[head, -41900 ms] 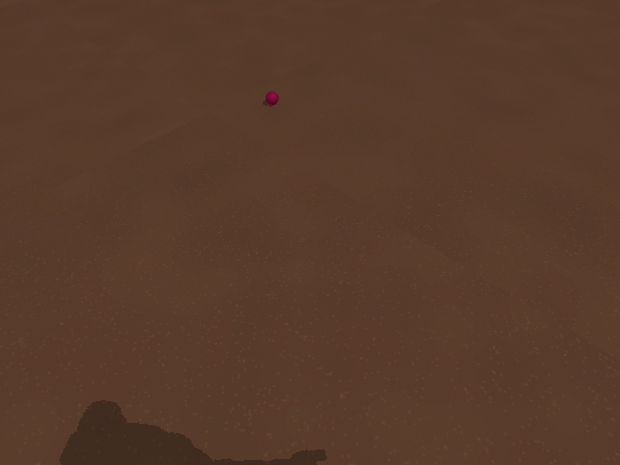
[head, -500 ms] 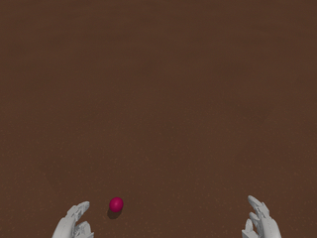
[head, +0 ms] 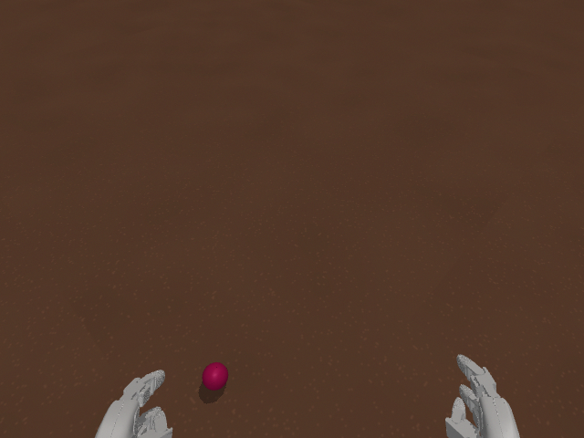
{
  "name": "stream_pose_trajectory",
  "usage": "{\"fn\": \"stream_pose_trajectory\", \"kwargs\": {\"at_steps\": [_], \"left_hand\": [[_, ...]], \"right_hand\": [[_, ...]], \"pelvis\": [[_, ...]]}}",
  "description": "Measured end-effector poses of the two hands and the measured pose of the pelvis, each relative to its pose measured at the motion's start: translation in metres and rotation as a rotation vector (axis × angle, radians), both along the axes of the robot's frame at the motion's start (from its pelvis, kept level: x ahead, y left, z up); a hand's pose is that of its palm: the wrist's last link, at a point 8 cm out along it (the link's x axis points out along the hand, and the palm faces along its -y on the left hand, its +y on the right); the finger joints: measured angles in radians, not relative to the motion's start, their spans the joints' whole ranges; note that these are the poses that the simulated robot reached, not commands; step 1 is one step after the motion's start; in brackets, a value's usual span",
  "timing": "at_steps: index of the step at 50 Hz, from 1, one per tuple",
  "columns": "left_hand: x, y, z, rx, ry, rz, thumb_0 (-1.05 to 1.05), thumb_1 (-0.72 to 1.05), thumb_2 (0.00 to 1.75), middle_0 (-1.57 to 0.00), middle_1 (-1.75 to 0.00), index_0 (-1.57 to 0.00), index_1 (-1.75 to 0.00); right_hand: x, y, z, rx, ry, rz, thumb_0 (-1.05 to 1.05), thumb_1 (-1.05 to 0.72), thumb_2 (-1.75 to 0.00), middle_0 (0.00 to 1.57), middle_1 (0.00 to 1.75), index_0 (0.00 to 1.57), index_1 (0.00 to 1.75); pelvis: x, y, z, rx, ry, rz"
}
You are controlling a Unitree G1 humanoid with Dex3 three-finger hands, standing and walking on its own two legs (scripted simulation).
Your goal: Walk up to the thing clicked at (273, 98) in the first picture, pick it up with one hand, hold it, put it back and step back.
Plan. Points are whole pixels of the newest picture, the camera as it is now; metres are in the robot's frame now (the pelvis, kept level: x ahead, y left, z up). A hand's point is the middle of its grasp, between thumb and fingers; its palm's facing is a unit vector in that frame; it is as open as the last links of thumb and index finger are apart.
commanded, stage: home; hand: left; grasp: from above
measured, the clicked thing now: (215, 376) +0.44 +0.26 -0.67
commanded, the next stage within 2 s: stand in 0.84 s
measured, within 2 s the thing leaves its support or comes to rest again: neither
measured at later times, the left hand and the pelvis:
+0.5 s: hand (165, 434) +0.17 +0.18 -0.05, palm faces +0.04 -0.98 -0.20, open 7.4 cm; pelvis +0.00 +0.00 +0.00, yaw +0 degrees
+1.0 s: hand (167, 432) +0.17 +0.19 -0.06, palm faces +0.02 -0.96 -0.27, open 7.4 cm; pelvis +0.00 +0.00 +0.01, yaw +0 degrees
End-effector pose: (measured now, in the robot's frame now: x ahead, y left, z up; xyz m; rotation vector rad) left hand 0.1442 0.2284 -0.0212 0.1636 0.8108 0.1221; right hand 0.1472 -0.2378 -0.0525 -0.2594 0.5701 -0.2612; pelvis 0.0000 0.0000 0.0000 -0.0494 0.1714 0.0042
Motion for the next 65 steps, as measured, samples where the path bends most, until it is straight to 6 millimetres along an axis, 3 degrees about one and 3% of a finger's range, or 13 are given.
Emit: {"fn": "stream_pose_trajectory", "kwargs": {"at_steps": [47, 51, 59, 65], "left_hand": [[0.005, -0.001, 0.0, 0.004, -0.002, -0.001, 0.01, 0.91, 0.89, -0.2, -0.3, -0.2, -0.3], [0.01, 0.011, -0.019, 0.094, -0.018, -0.038, 0.01, 0.91, 0.89, -0.2, -0.3, -0.2, -0.3], [-0.023, 0.044, -0.04, 0.141, 0.153, 0.021, 0.01, 0.91, 0.89, -0.2, -0.3, -0.2, -0.3], [-0.058, 0.059, -0.048, 0.125, 0.283, 0.072, 0.01, 0.91, 0.89, -0.2, -0.3, -0.2, -0.3]], "right_hand": [[0.001, -0.003, -0.003, 0.004, 0.024, -0.01, 0.02, -0.9, -0.9, 0.2, 0.3, 0.2, 0.3], [-0.003, -0.009, -0.018, -0.043, 0.235, 0.113, 0.01, -0.9, -0.9, 0.2, 0.3, 0.2, 0.3], [-0.032, -0.03, -0.017, 0.003, 0.442, 0.058, 0.01, -0.9, -0.9, 0.2, 0.3, 0.2, 0.3], [-0.06, -0.029, -0.012, 0.01, 0.543, 0.0, 0.01, -0.9, -0.9, 0.2, 0.3, 0.2, 0.3]], "pelvis": [[0.005, -0.001, -0.001, 0.001, 0.009, -0.001], [-0.001, -0.002, 0.009, 0.029, -0.077, -0.002], [-0.002, 0.002, 0.031, 0.052, -0.154, -0.004], [0.001, 0.011, 0.045, 0.044, -0.192, -0.003]]}}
